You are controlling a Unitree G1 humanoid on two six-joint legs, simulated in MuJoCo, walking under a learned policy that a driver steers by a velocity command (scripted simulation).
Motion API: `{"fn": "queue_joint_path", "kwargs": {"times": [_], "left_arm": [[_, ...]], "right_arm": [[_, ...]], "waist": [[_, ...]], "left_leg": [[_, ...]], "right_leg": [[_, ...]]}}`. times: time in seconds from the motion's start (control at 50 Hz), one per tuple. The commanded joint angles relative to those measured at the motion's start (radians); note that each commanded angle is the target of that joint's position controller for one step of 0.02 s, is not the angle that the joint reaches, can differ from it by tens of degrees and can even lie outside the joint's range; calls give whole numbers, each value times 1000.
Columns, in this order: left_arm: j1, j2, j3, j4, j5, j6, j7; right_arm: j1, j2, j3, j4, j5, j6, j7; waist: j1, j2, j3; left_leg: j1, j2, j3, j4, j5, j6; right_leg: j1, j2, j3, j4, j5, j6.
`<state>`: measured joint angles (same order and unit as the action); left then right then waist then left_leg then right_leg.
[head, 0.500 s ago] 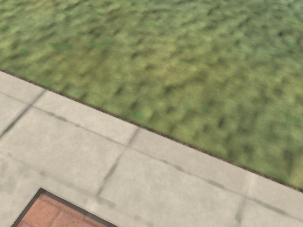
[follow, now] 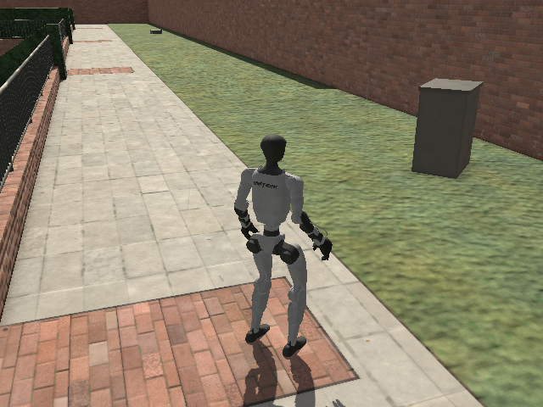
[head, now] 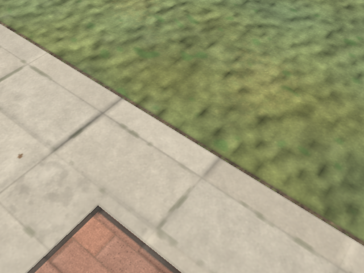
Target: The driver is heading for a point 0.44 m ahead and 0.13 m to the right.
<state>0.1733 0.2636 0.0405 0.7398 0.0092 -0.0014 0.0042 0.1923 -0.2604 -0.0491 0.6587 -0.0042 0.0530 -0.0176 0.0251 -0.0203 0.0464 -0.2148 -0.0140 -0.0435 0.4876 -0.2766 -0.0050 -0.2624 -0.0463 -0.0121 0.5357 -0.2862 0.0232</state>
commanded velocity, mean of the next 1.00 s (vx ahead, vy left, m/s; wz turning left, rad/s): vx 0.05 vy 0.00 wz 0.03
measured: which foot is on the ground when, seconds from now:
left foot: down 0.00-1.00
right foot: down 0.00-1.00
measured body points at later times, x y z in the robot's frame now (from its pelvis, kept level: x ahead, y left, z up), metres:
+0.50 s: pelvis +0.01 +0.02 +0.00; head +0.01 +0.02 +0.45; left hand +0.09 +0.29 -0.13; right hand +0.13 -0.23 -0.11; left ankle -0.01 +0.13 -0.73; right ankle +0.00 -0.14 -0.73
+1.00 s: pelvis +0.04 -0.02 +0.00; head +0.04 -0.03 +0.45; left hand +0.08 +0.25 -0.14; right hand +0.07 -0.28 -0.15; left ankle -0.01 +0.13 -0.73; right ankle +0.03 -0.12 -0.74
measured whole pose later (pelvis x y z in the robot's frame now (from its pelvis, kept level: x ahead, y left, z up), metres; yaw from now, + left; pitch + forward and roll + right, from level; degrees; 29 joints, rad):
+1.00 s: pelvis +0.04 -0.02 +0.00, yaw +0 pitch +0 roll +1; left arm 0.28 0.25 0.04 1.01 -0.03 -0.08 0.00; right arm 0.34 -0.25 -0.05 0.94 0.03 -0.02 -0.02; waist 0.00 0.02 0.00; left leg -0.15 0.00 -0.06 0.53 -0.38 0.01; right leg -0.23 -0.01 -0.04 0.57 -0.35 -0.06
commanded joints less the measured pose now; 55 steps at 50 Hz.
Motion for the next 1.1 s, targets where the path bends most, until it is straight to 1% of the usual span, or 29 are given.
{"fn": "queue_joint_path", "kwargs": {"times": [0.02,0.04,0.06,0.08,0.1,0.12,0.2,0.28,0.48,0.76,0.78,0.8,0.82,0.84,0.86,0.88,0.9,0.92,0.94,0.96,0.98,1.0,1.02,1.04,1.06,1.08,1.1], "left_arm": [[-16,101,14,-63,17,-25,2],[-40,101,14,-58,18,-23,3],[-31,114,18,-45,14,-15,7],[-15,123,20,-40,13,-10,9],[-10,115,18,-34,10,-11,8],[-1,111,17,-23,8,-12,8],[19,109,17,15,6,-18,12],[30,111,17,46,3,-18,19],[49,117,16,120,-2,-13,32],[64,97,13,223,-7,-2,43],[82,88,11,237,-8,0,44],[83,86,13,244,-15,1,46],[71,81,12,240,-20,0,47],[47,73,11,227,-21,-7,46],[21,56,7,211,-23,-21,42],[10,40,3,198,-30,-39,33],[4,47,5,190,-37,-56,24],[11,54,7,187,-46,-72,13],[36,55,7,193,-49,-85,2],[110,53,10,225,-47,-96,-5],[212,59,20,281,-37,-99,-8],[318,88,32,321,-23,-97,-10],[428,213,60,331,-24,-101,-14],[401,192,45,321,-8,-112,-22],[315,133,27,294,-12,-120,-20],[268,104,18,275,-16,-122,-20],[245,105,16,266,-17,-121,-23]], "right_arm": [[-66,-102,-19,-79,-21,-29,8],[-56,-87,-15,-64,-26,-37,9],[-42,-104,-17,-61,-25,-43,11],[-38,-112,-17,-54,-20,-49,12],[-25,-108,-13,-47,-18,-52,11],[-16,-100,-11,-40,-17,-53,9],[-15,-92,-7,-32,-14,-52,4],[-15,-83,-6,-15,-12,-52,4],[9,-76,-9,59,-6,-53,0],[50,-75,-6,192,0,-55,-13],[67,-75,-7,209,1,-53,-16],[75,-92,-13,217,8,-49,-19],[83,-112,-20,220,13,-47,-20],[96,-129,-24,220,16,-50,-20],[129,-150,-30,227,20,-60,-18],[147,-175,-38,235,25,-72,-15],[140,-174,-39,235,27,-84,-14],[113,-162,-36,228,27,-94,-12],[74,-151,-33,217,34,-99,-10],[11,-146,-30,202,43,-96,-8],[-26,-134,-27,192,42,-92,-6],[-41,-84,-13,180,29,-96,-4],[-56,-32,0,141,21,-109,-7],[-53,-74,-12,133,40,-126,-9],[-21,-88,-15,147,56,-139,-1],[0,-86,-15,168,56,-148,7],[-13,-92,-21,173,45,-155,10]], "waist": [[15,175,-112],[0,163,-105],[-9,157,-77],[-5,143,-51],[-2,130,-39],[-4,115,-36],[-7,70,-37],[-6,45,-44],[-4,34,-50],[-5,27,-21],[-6,35,-41],[-12,49,-28],[-23,74,9],[-37,109,58],[-54,167,89],[-58,223,113],[-55,232,135],[-38,226,140],[-13,207,128],[37,177,99],[77,132,58],[104,17,6],[123,-268,-32],[96,-238,-2],[50,-139,74],[30,-99,88],[23,-71,88]], "left_leg": [[46,191,-197,-126,220,148],[39,147,-168,-125,135,105],[14,125,-151,-131,106,84],[-6,121,-153,-135,100,74],[-15,113,-145,-129,104,66],[-11,106,-136,-122,110,63],[1,92,-123,-106,144,64],[10,79,-109,-97,175,63],[18,53,-73,-81,226,52],[13,32,-41,-84,211,33],[21,24,-35,-93,101,38],[9,17,-41,-103,-106,56],[-27,37,-80,-133,-329,83],[-57,86,-155,-186,-485,118],[-55,160,-270,-254,-584,164],[-61,241,-393,-311,-618,216],[-73,288,-461,-337,-586,246],[-55,304,-466,-333,-521,250],[-48,290,-418,-309,-446,229],[-104,238,-320,-268,-363,188],[-182,161,-213,-182,-264,147],[-268,77,-92,30,-147,95],[-443,-49,56,363,-176,19],[-542,-36,-33,567,-294,23],[-610,26,-72,658,-213,46],[-622,63,-57,667,-110,64],[-633,89,-38,636,-28,72]], "right_leg": [[25,-17,18,-46,10,26],[36,-11,13,-57,79,30],[43,-11,12,-56,102,30],[45,-16,17,-65,114,30],[52,-17,20,-74,124,27],[55,-17,20,-80,133,27],[63,-20,19,-94,152,32],[74,-23,18,-99,166,37],[95,-23,14,-99,188,33],[94,-10,5,-114,176,21],[98,7,-16,-105,83,18],[68,36,-47,-67,-62,8],[12,54,-65,-22,-187,-4],[-60,63,-71,34,-249,-14],[-127,72,-76,120,-235,-23],[-164,58,-53,208,-195,-40],[-196,25,-7,258,-200,-64],[-215,4,16,249,-232,-89],[-173,-8,17,163,-233,-111],[-15,7,-12,8,-138,-126],[178,51,-45,-80,13,-111],[328,-18,81,-130,7,-109],[436,-249,496,-314,-160,-216],[396,-354,724,-389,-246,-301],[368,-342,648,-385,-249,-292],[361,-290,530,-385,-203,-254],[368,-257,442,-391,-105,-222]]}}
